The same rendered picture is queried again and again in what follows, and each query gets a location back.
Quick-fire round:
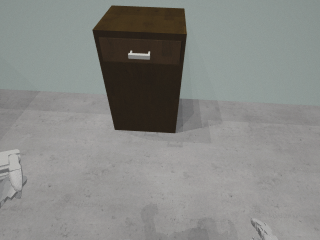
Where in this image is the handle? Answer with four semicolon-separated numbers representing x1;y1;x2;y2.
128;50;151;60

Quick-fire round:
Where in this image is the robot right hand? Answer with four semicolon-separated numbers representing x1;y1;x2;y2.
250;218;278;240

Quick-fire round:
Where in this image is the cabinet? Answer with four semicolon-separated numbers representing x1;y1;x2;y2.
92;5;187;133

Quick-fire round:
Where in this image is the drawer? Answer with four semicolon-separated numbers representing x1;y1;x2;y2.
98;37;182;65

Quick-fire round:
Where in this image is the robot left hand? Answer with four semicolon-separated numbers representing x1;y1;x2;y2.
0;149;27;208

